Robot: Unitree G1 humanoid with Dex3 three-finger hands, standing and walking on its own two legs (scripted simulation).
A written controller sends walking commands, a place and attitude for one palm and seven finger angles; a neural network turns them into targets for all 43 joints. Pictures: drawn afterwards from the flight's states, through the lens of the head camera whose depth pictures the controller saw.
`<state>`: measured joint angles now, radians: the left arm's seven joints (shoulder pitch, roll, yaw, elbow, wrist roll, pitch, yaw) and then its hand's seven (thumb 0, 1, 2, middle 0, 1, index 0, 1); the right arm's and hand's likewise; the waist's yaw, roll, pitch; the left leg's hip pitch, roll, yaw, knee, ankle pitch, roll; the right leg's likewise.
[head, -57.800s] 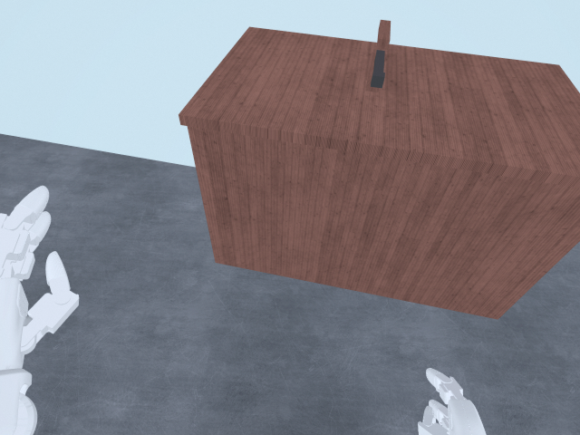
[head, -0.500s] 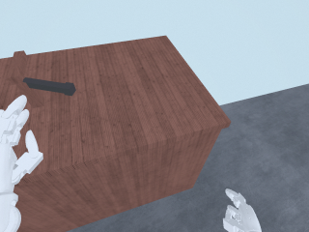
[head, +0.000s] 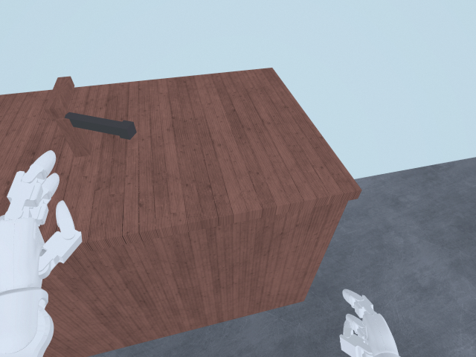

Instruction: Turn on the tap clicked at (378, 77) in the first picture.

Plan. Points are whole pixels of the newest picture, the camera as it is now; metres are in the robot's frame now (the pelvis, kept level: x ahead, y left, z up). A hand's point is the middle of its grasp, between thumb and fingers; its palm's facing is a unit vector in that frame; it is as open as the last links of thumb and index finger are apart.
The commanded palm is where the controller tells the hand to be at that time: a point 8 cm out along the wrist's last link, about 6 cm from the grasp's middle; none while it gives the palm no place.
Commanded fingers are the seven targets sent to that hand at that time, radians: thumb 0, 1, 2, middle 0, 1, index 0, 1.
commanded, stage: turn the palm inward beside the body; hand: left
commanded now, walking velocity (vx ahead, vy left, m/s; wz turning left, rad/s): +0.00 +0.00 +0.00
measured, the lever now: (126, 129) +0.51 +0.31 +0.10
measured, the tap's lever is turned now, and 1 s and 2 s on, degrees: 61 61 61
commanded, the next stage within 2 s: reach beside the lever's end, fingers flat in 1.80 s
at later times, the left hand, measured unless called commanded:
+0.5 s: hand (93, 226) +0.23 +0.23 +0.16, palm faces +0.49 -0.83 -0.28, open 7.4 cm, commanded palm +0.18 +0.26 +0.18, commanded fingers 0.00 0.90 0.90 -0.20 -0.30 -0.20 -0.30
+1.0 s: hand (103, 247) +0.21 +0.21 +0.15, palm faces +0.50 -0.85 -0.17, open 7.4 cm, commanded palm +0.15 +0.25 +0.17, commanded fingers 0.00 0.90 0.90 -0.20 -0.30 -0.20 -0.30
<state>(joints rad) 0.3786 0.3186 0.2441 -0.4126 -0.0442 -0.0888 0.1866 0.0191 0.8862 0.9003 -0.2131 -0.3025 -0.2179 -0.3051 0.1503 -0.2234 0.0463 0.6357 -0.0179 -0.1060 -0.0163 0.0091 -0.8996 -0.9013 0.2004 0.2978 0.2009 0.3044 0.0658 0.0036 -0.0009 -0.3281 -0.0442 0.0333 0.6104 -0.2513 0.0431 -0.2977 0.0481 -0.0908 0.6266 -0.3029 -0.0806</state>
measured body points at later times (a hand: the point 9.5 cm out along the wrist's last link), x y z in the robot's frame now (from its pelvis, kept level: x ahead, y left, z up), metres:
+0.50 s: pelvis +0.04 -0.04 +0.00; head +0.03 -0.06 +0.45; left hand +0.20 +0.27 +0.18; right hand +0.24 -0.26 -0.08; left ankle +0.05 +0.09 -0.72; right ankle +0.03 -0.06 -0.72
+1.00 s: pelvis +0.02 -0.03 +0.00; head +0.00 -0.07 +0.45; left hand +0.17 +0.25 +0.16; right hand +0.23 -0.24 -0.08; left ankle +0.05 +0.09 -0.72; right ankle +0.03 -0.06 -0.72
